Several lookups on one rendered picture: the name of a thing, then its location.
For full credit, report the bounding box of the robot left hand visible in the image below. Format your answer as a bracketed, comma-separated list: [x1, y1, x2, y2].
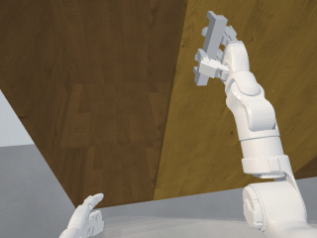
[67, 193, 105, 238]

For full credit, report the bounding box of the robot left forearm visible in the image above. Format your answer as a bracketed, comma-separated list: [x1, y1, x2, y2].
[59, 227, 84, 238]

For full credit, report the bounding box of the robot right forearm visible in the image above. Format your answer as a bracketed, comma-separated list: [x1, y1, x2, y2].
[225, 70, 307, 221]

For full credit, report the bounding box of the right robot upper arm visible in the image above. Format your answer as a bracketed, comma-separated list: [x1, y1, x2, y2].
[243, 180, 317, 238]

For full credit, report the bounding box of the wardrobe door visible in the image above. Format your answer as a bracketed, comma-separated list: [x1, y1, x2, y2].
[295, 155, 317, 174]
[153, 0, 317, 201]

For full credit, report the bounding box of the handle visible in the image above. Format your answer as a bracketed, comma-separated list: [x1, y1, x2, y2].
[193, 11, 228, 86]

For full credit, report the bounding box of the robot right hand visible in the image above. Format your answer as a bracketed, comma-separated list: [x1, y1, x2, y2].
[194, 26, 250, 85]

